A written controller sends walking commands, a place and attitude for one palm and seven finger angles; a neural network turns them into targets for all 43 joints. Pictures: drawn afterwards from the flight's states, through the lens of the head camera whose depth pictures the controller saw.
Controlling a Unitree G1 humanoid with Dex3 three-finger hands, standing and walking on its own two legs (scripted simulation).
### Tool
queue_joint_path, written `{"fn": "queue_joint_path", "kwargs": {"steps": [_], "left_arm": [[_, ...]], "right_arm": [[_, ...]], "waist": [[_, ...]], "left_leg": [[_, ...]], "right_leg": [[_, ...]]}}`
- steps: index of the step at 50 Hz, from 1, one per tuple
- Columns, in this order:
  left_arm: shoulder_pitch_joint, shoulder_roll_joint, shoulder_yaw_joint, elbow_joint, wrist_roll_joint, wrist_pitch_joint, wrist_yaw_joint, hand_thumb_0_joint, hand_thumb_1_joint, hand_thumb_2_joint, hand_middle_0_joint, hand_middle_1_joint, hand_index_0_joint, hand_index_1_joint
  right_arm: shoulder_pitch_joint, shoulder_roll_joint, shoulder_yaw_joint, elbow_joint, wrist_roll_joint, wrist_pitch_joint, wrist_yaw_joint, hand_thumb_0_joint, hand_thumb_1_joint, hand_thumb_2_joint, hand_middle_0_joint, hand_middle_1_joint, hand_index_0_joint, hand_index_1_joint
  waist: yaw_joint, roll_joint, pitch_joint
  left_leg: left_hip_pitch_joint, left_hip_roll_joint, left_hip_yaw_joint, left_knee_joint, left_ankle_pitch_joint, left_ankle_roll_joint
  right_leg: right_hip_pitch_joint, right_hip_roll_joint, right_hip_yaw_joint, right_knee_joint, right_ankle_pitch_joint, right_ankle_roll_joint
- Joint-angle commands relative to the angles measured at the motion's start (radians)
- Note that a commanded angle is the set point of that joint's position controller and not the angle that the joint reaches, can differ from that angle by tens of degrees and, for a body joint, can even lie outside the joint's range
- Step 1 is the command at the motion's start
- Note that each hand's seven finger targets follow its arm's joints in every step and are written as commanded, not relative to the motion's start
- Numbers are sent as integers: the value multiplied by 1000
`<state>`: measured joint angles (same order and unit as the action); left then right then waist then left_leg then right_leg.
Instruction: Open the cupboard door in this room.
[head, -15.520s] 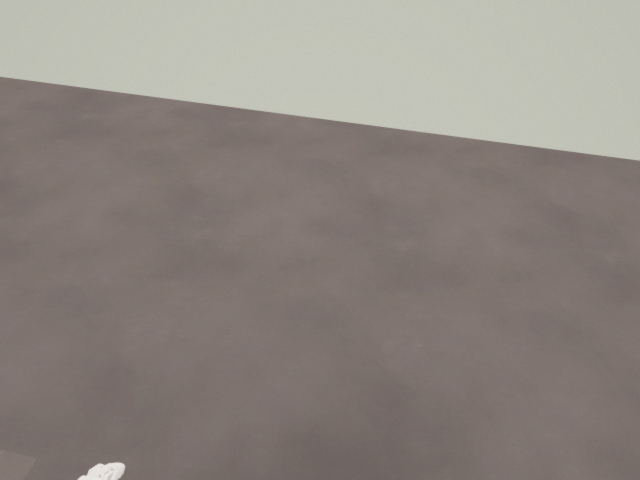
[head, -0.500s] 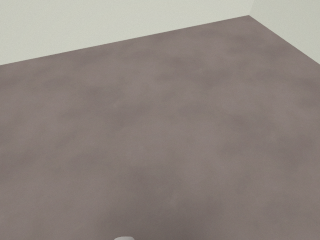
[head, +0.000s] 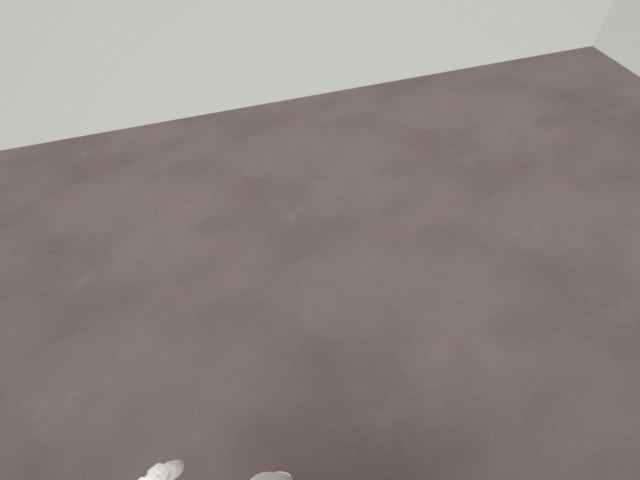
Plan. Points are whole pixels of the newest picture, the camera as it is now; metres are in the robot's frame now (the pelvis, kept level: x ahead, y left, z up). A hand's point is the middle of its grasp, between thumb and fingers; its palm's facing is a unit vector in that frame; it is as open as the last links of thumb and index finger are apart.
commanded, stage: turn or walk to find it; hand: left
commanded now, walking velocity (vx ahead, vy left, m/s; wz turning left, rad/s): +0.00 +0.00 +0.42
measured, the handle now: out of the picture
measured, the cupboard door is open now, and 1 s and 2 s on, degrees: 0 0 0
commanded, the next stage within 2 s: stand and wait in 1.38 s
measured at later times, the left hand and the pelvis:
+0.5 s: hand out of the picture -0.05 +0.24 -0.18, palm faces +0.27 -0.93 -0.26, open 7.4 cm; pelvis -0.01 +0.02 +0.00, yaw +13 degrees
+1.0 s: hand out of the picture -0.03 +0.19 -0.14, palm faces +0.43 -0.86 -0.26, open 7.4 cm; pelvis -0.02 -0.02 +0.01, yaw +26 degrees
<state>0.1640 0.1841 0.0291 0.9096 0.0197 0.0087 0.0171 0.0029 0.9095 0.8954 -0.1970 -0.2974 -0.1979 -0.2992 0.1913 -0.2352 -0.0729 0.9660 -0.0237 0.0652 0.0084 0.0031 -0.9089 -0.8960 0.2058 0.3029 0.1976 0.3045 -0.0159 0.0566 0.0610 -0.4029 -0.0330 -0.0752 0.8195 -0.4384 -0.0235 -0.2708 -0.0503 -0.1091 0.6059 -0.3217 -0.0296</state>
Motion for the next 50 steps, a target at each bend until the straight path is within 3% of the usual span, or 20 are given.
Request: {"fn": "queue_joint_path", "kwargs": {"steps": [1, 4, 14, 18, 19, 20, 21, 22, 23, 25, 27, 34, 37, 38, 39, 40, 41, 43, 44, 50], "left_arm": [[-13, 180, 51, -72, -2, -19, 14, 0, 900, 900, -200, -300, -200, -300], [28, 156, 46, -55, -1, -29, 16, 0, 900, 900, -200, -300, -200, -300], [155, 217, 63, 22, 10, -17, 14, 0, 900, 900, -200, -300, -200, -300], [124, 237, 69, 32, 3, -7, 12, 0, 900, 900, -200, -300, -200, -300], [108, 223, 69, 32, -3, -3, 10, 0, 900, 900, -200, -300, -200, -300], [135, 177, 65, 12, -10, 4, 5, 0, 900, 900, -200, -300, -200, -300], [97, 124, 41, -27, -10, 9, 1, 0, 900, 900, -200, -300, -200, -300], [29, 133, 36, -43, -2, 20, 6, 0, 900, 900, -200, -300, -200, -300], [-2, 124, 41, -33, -5, 25, 7, 0, 900, 900, -200, -300, -200, -300], [19, 139, 47, -8, -7, 23, -3, 0, 900, 900, -200, -300, -200, -300], [45, 135, 44, 4, -7, 23, -7, 0, 900, 900, -200, -300, -200, -300], [35, 118, 37, -26, -11, 17, -5, 0, 900, 900, -200, -300, -200, -300], [122, 129, 41, -9, -11, 1, -1, 0, 900, 900, -200, -300, -200, -300], [155, 161, 46, -3, -5, -9, 2, 0, 900, 900, -200, -300, -200, -300], [172, 249, 63, -6, 10, -22, 12, 0, 900, 900, -200, -300, -200, -300], [169, 283, 68, -19, 6, -21, 11, 0, 900, 900, -200, -300, -200, -300], [126, 258, 72, -32, 1, -22, 15, 0, 900, 900, -200, -300, -200, -300], [23, 202, 55, -58, 0, -17, 12, 0, 900, 900, -200, -300, -200, -300], [-7, 180, 51, -66, 0, -17, 15, 0, 900, 900, -200, -300, -200, -300], [88, 197, 55, -32, 7, -22, 15, 0, 900, 900, -200, -300, -200, -300]], "right_arm": [[15, -82, -32, -58, -2, -11, 8, 0, -900, -900, 200, 300, 200, 300], [34, -70, -24, -39, 3, -11, 9, 0, -900, -900, 200, 300, 200, 300], [-88, -45, 7, -56, 15, -25, 4, 0, -900, -900, 200, 300, 200, 300], [-27, -56, 11, -43, 15, -40, 0, 0, -900, -900, 200, 300, 200, 300], [12, -77, 5, -35, 14, -47, 2, 0, -900, -900, 200, 300, 200, 300], [37, -164, -14, -40, 6, -59, -1, 0, -900, -900, 200, 300, 200, 300], [79, -238, -31, -37, 5, -54, -6, 0, -900, -900, 200, 300, 200, 300], [112, -237, -32, -17, 5, -51, -15, 0, -900, -900, 200, 300, 200, 300], [85, -221, -30, -15, 2, -52, -25, 0, -900, -900, 200, 300, 200, 300], [-21, -167, -13, -43, 2, -53, -29, 0, -900, -900, 200, 300, 200, 300], [-39, -163, -12, -54, 4, -58, -27, 0, -900, -900, 200, 300, 200, 300], [-34, -174, -27, -66, -2, -46, -18, 0, -900, -900, 200, 300, 200, 300], [-61, -165, -32, -79, 4, -42, -15, 0, -900, -900, 200, 300, 200, 300], [-52, -134, -30, -85, 10, -44, -12, 0, -900, -900, 200, 300, 200, 300], [-25, -68, -21, -100, 18, -44, -5, 0, -900, -900, 200, 300, 200, 300], [-46, -75, -23, -116, 11, -34, -7, 0, -900, -900, 200, 300, 200, 300], [-55, -100, -31, -106, 5, -19, -7, 0, -900, -900, 200, 300, 200, 300], [-29, -93, -34, -69, 2, -12, 5, 0, -900, -900, 200, 300, 200, 300], [1, -81, -33, -55, 3, -10, 10, 0, -900, -900, 200, 300, 200, 300], [-26, -57, -14, -50, 6, -12, 11, 0, -900, -900, 200, 300, 200, 300]], "waist": [[-10, -175, 9], [2, -212, -30], [75, -250, -84], [34, -229, -113], [7, -175, -129], [-4, 51, -160], [-29, 247, -128], [-56, 172, -119], [-44, 212, -99], [0, 136, -53], [10, 96, -71], [1, 118, -76], [47, 102, -106], [59, 15, -118], [62, -252, -131], [75, -341, -103], [68, -336, -55], [14, -195, 5], [-3, -194, 0], [41, -223, -51]], "left_leg": [[-151, 50, -7, 397, 42, -9], [-147, 62, 25, 386, 87, -36], [-40, 70, 125, 1, -32, -36], [141, 60, 176, -283, 128, -16], [250, 85, 151, -422, 257, -2], [403, 250, -64, -476, 466, 69], [442, 441, -265, -484, 792, 194], [384, 451, -249, -480, 772, 244], [357, 403, -229, -474, 752, 235], [286, 328, -130, -468, 692, 202], [293, 285, -87, -462, 703, 185], [235, 259, -149, -441, 623, 183], [160, 214, -153, -354, 562, 137], [80, 160, -120, -275, 437, 90], [-100, 32, 10, -78, 146, 18], [-129, -10, 21, 126, -156, -2], [-123, 24, -33, 271, -136, 8], [-139, 47, -15, 402, -4, -1], [-124, 59, 4, 409, 35, -8], [-103, 66, 76, 213, 11, -43]], "right_leg": [[25, -284, 215, -332, 150, -78], [103, -264, 113, -296, 335, -72], [242, -316, 68, -214, 571, -118], [178, -304, 5, -113, 517, -61], [112, -278, -34, -28, 434, -15], [-81, -184, -86, 135, 183, 55], [-270, -87, -74, 304, -312, 103], [-270, -81, 8, 415, -331, 99], [-299, -78, 50, 468, -285, 99], [-273, -79, 70, 487, -173, 105], [-243, -61, 63, 447, -137, 110], [-104, -7, 39, 164, -124, 105], [70, 7, 19, -96, 65, 100], [180, -46, 65, -218, 151, 88], [300, -277, 303, -287, 261, 15], [187, -430, 416, -325, 324, -91], [67, -420, 411, -362, 196, -124], [16, -316, 257, -340, 136, -92], [10, -292, 187, -326, 163, -75], [160, -290, 89, -280, 363, -90]]}}
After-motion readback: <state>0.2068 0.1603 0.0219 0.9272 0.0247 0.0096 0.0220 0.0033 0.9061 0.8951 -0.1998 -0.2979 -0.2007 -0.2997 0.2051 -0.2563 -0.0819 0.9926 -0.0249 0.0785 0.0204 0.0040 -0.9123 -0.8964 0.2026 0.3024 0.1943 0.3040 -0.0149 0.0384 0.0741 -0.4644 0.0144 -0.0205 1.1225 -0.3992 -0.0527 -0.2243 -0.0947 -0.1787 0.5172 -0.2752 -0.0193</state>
